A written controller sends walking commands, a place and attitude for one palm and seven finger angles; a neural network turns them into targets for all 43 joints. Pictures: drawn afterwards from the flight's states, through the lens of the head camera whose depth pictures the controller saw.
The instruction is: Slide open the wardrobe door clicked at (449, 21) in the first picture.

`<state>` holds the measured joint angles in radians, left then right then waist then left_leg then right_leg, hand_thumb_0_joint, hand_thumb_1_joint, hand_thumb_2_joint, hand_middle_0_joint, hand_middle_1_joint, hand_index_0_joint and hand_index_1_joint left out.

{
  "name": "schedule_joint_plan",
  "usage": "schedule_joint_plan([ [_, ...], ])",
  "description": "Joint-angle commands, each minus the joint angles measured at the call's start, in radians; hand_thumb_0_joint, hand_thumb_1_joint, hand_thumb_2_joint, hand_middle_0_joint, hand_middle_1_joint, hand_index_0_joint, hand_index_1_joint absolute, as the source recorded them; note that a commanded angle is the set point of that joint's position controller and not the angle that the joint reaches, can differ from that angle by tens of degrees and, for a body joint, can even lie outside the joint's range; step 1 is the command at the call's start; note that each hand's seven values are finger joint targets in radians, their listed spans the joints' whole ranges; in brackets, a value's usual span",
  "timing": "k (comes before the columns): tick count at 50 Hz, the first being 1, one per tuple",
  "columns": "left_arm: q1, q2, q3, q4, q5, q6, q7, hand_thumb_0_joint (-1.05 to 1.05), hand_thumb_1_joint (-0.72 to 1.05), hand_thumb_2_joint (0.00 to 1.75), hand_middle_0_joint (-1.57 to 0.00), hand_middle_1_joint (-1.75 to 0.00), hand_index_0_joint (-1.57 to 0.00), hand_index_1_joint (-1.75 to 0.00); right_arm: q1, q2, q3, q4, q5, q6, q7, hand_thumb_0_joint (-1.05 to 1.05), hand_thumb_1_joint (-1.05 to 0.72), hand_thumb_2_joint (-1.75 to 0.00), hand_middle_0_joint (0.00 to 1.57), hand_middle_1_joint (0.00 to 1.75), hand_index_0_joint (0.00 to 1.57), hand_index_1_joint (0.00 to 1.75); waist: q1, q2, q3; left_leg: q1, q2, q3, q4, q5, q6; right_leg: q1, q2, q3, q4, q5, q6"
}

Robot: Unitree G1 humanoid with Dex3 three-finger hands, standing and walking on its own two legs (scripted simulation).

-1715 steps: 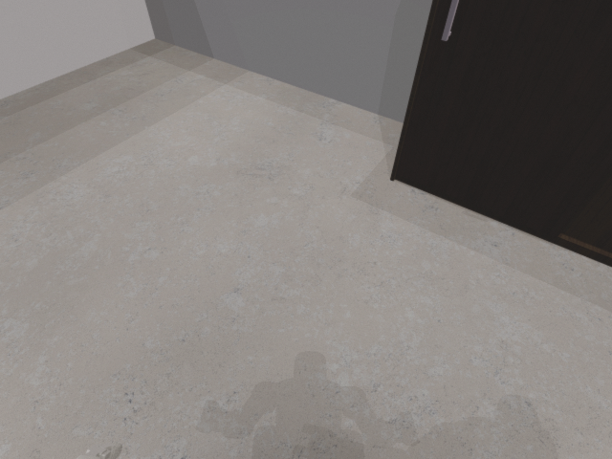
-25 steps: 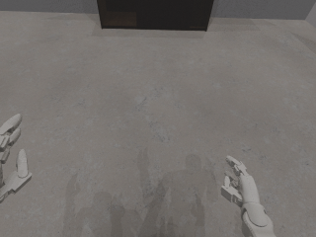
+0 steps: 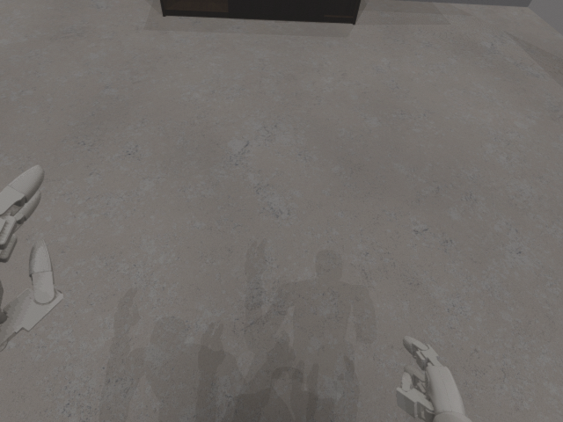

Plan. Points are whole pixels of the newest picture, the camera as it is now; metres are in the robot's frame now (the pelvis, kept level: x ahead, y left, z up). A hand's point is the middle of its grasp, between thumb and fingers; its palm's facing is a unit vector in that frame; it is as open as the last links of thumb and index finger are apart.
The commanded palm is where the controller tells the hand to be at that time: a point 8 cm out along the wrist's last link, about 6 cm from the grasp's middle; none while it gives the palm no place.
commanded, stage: step back with the hand held close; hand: left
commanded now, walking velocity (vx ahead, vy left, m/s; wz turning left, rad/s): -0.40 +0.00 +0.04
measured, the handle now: out of the picture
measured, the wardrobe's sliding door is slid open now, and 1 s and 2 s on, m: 0.48 0.48 0.48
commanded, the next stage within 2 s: stop stepping back and stand still in 0.24 s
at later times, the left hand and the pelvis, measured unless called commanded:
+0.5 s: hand out of the picture +0.01 +0.21 +0.18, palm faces +0.36 -0.81 -0.46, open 7.4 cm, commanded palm -0.03 +0.24 +0.18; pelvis -0.18 -0.03 +0.02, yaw -2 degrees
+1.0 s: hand out of the picture -0.07 +0.22 +0.17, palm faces +0.46 -0.79 -0.41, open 7.4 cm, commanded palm -0.13 +0.26 +0.18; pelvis -0.25 -0.03 +0.00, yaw +4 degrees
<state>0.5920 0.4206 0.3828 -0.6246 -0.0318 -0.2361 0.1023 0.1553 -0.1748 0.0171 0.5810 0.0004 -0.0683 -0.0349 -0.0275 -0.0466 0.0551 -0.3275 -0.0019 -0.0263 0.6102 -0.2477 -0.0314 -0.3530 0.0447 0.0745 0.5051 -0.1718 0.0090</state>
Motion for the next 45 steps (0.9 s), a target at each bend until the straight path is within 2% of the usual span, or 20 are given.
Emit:
schedule_joint_plan([
  [1, -0.006, 0.151, 0.182, -0.212, -0.025, -0.066, 0.019, 0.0, 0.9, 0.9, -0.2, -0.3, -0.2, -0.3, -0.07, -0.123, -0.067, -0.174, 0.015, -0.055, -0.023, 0.0, -0.9, -0.9, 0.2, 0.3, 0.2, 0.3, 0.059, 0.188, -0.261, 0.136, 0.159, -0.073, -0.233, 0.579, 0.055, 0.143, -0.01, -0.026, 0.121, 0.118, 0.022],
  [3, -0.041, 0.141, 0.168, -0.251, -0.04, -0.061, 0.009, 0.0, 0.9, 0.9, -0.2, -0.3, -0.2, -0.3, -0.097, -0.121, -0.063, -0.18, -0.018, -0.079, -0.023, 0.0, -0.9, -0.9, 0.2, 0.3, 0.2, 0.3, 0.053, 0.414, -0.199, 0.0, 0.277, -0.189, -0.325, 0.628, 0.143, 0.057, 0.029, -0.061, 0.422, -0.303, 0.028],
  [7, -0.016, 0.036, 0.066, -0.203, -0.017, -0.049, 0.007, 0.0, 0.9, 0.9, -0.2, -0.3, -0.2, -0.3, -0.029, -0.134, -0.085, -0.115, 0.0, -0.136, 0.016, 0.0, -0.9, -0.9, 0.2, 0.3, 0.2, 0.3, 0.046, 0.216, -0.214, 0.203, 0.249, -0.115, -0.24, 0.747, 0.16, -0.034, 0.022, -0.082, 0.338, -0.263, 0.031],
  [12, -0.069, 0.071, 0.065, -0.191, -0.021, -0.019, 0.006, 0.0, 0.9, 0.9, -0.2, -0.3, -0.2, -0.3, -0.061, -0.129, -0.058, -0.118, -0.014, -0.147, 0.023, 0.0, -0.9, -0.9, 0.2, 0.3, 0.2, 0.3, 0.053, 0.279, -0.162, 0.048, 0.252, -0.159, -0.363, 0.267, 0.15, 0.137, 0.016, -0.089, 0.083, -0.229, 0.03],
  [15, -0.054, 0.15, 0.139, -0.195, -0.025, -0.021, 0.0, 0.0, 0.9, 0.9, -0.2, -0.3, -0.2, -0.3, -0.089, -0.128, -0.054, -0.155, -0.018, -0.125, 0.024, 0.0, -0.9, -0.9, 0.2, 0.3, 0.2, 0.3, 0.076, 0.222, -0.143, -0.129, 0.158, -0.101, -0.368, -0.152, 0.081, 0.31, 0.012, -0.121, -0.138, -0.093, 0.005],
  [16, -0.074, 0.156, 0.136, -0.206, -0.033, -0.028, -0.006, 0.0, 0.9, 0.9, -0.2, -0.3, -0.2, -0.3, -0.092, -0.109, -0.046, -0.167, -0.013, -0.11, 0.027, 0.0, -0.9, -0.9, 0.2, 0.3, 0.2, 0.3, 0.071, 0.108, -0.116, -0.094, 0.078, -0.018, -0.262, -0.183, 0.03, 0.219, -0.045, -0.069, -0.246, -0.124, -0.021],
  [17, -0.1, 0.186, 0.149, -0.207, -0.03, -0.034, -0.004, 0.0, 0.9, 0.9, -0.2, -0.3, -0.2, -0.3, -0.064, -0.086, -0.048, -0.17, -0.006, -0.094, 0.029, 0.0, -0.9, -0.9, 0.2, 0.3, 0.2, 0.3, 0.056, -0.129, -0.136, 0.011, -0.045, 0.088, 0.042, -0.122, -0.032, -0.016, -0.231, 0.199, -0.405, -0.275, -0.064],
  [18, -0.052, 0.17, 0.139, -0.143, -0.023, -0.023, 0.004, 0.0, 0.9, 0.9, -0.2, -0.3, -0.2, -0.3, -0.034, -0.12, -0.075, -0.144, -0.002, -0.093, 0.026, 0.0, -0.9, -0.9, 0.2, 0.3, 0.2, 0.3, 0.083, -0.257, -0.133, -0.066, -0.113, 0.022, 0.359, -0.123, -0.024, -0.09, -0.387, 0.4, -0.445, -0.248, -0.102],
  [21, -0.039, 0.1, 0.088, -0.102, -0.016, 0.008, 0.033, 0.0, 0.9, 0.9, -0.2, -0.3, -0.2, -0.3, -0.037, -0.071, -0.016, -0.119, -0.014, -0.065, 0.011, 0.0, -0.9, -0.9, 0.2, 0.3, 0.2, 0.3, 0.03, 0.023, -0.196, -0.085, -0.026, 0.007, 0.364, -0.056, -0.008, 0.101, -0.284, 0.152, -0.282, -0.025, -0.1],
  [27, -0.115, 0.085, 0.042, -0.027, 0.017, -0.016, 0.079, 0.0, 0.9, 0.9, -0.2, -0.3, -0.2, -0.3, -0.041, -0.129, -0.046, -0.128, -0.005, -0.065, -0.02, 0.0, -0.9, -0.9, 0.2, 0.3, 0.2, 0.3, 0.04, -0.126, -0.103, -0.006, -0.032, 0.096, -0.014, -0.165, 0.057, 0.18, -0.288, 0.194, -0.398, -0.392, -0.021],
  [30, -0.084, 0.114, 0.059, -0.08, 0.025, -0.03, 0.081, 0.0, 0.9, 0.9, -0.2, -0.3, -0.2, -0.3, -0.028, -0.137, -0.058, -0.13, -0.006, -0.058, -0.021, 0.0, -0.9, -0.9, 0.2, 0.3, 0.2, 0.3, 0.029, -0.041, -0.118, 0.096, -0.029, 0.124, -0.231, -0.171, 0.089, 0.195, -0.253, 0.157, -0.351, -0.4, -0.016],
  [31, -0.076, 0.116, 0.06, -0.107, 0.023, -0.042, 0.078, 0.0, 0.9, 0.9, -0.2, -0.3, -0.2, -0.3, -0.012, -0.135, -0.056, -0.137, -0.005, -0.059, -0.019, 0.0, -0.9, -0.9, 0.2, 0.3, 0.2, 0.3, 0.019, 0.011, -0.137, 0.136, -0.006, 0.105, -0.301, -0.164, 0.104, 0.206, -0.212, 0.111, -0.28, -0.357, -0.008],
  [34, -0.045, 0.122, 0.101, -0.154, 0.029, -0.071, 0.07, 0.0, 0.9, 0.9, -0.2, -0.3, -0.2, -0.3, -0.024, -0.173, -0.077, -0.161, -0.002, -0.072, -0.009, 0.0, -0.9, -0.9, 0.2, 0.3, 0.2, 0.3, 0.034, 0.284, -0.105, 0.203, 0.248, -0.234, -0.358, -0.192, 0.231, -0.027, -0.012, -0.084, 0.174, -0.172, 0.061],
  [36, -0.016, 0.15, 0.147, -0.119, 0.023, -0.053, 0.063, 0.0, 0.9, 0.9, -0.2, -0.3, -0.2, -0.3, -0.052, -0.125, -0.064, -0.144, -0.013, -0.085, -0.016, 0.0, -0.9, -0.9, 0.2, 0.3, 0.2, 0.3, 0.019, 0.349, -0.029, 0.024, 0.284, -0.283, -0.423, -0.283, 0.251, -0.085, -0.021, -0.117, 0.382, -0.244, 0.012],
  [38, -0.02, 0.122, 0.122, -0.077, 0.025, -0.053, 0.054, 0.0, 0.9, 0.9, -0.2, -0.3, -0.2, -0.3, -0.028, -0.132, -0.059, -0.119, 0.002, -0.108, -0.019, 0.0, -0.9, -0.9, 0.2, 0.3, 0.2, 0.3, 0.026, 0.28, 0.052, -0.03, 0.242, -0.15, -0.332, -0.16, 0.202, -0.034, -0.053, -0.132, 0.221, -0.241, -0.005],
  [40, -0.063, 0.114, 0.108, -0.045, 0.027, -0.049, 0.051, 0.0, 0.9, 0.9, -0.2, -0.3, -0.2, -0.3, -0.017, -0.158, -0.065, -0.108, 0.006, -0.112, -0.021, 0.0, -0.9, -0.9, 0.2, 0.3, 0.2, 0.3, 0.043, 0.124, 0.0, -0.12, 0.167, -0.031, -0.13, -0.073, 0.14, 0.236, -0.036, -0.153, -0.034, -0.148, -0.012],
  [41, -0.078, 0.122, 0.107, -0.015, 0.029, -0.051, 0.05, 0.0, 0.9, 0.9, -0.2, -0.3, -0.2, -0.3, -0.015, -0.161, -0.077, -0.114, 0.007, -0.107, -0.021, 0.0, -0.9, -0.9, 0.2, 0.3, 0.2, 0.3, 0.051, -0.057, -0.062, -0.26, 0.092, 0.032, 0.13, -0.049, 0.113, 0.403, -0.145, 0.077, -0.097, -0.187, -0.083],
  [42, -0.093, 0.14, 0.117, 0.001, 0.026, -0.05, 0.049, 0.0, 0.9, 0.9, -0.2, -0.3, -0.2, -0.3, -0.012, -0.161, -0.088, -0.128, 0.014, -0.103, -0.014, 0.0, -0.9, -0.9, 0.2, 0.3, 0.2, 0.3, 0.045, -0.275, -0.121, -0.369, -0.012, 0.113, 0.419, -0.182, 0.069, 0.456, -0.37, 0.484, -0.21, -0.178, -0.203],
  [43, -0.172, 0.121, 0.098, -0.036, 0.012, -0.075, 0.042, 0.0, 0.9, 0.9, -0.2, -0.3, -0.2, -0.3, -0.007, -0.18, -0.095, -0.123, 0.006, -0.103, -0.001, 0.0, -0.9, -0.9, 0.2, 0.3, 0.2, 0.3, 0.04, -0.177, -0.125, -0.309, 0.003, 0.002, 0.557, -0.238, 0.049, 0.298, -0.424, 0.548, -0.312, -0.4, -0.204],
  [45, -0.159, 0.12, 0.065, -0.05, 0.018, -0.079, 0.032, 0.0, 0.9, 0.9, -0.2, -0.3, -0.2, -0.3, -0.009, -0.167, -0.08, -0.106, 0.001, -0.078, 0.007, 0.0, -0.9, -0.9, 0.2, 0.3, 0.2, 0.3, 0.038, -0.006, -0.03, -0.284, 0.046, -0.015, 0.609, -0.15, 0.035, 0.116, -0.393, 0.456, -0.353, -0.54, -0.177],
])
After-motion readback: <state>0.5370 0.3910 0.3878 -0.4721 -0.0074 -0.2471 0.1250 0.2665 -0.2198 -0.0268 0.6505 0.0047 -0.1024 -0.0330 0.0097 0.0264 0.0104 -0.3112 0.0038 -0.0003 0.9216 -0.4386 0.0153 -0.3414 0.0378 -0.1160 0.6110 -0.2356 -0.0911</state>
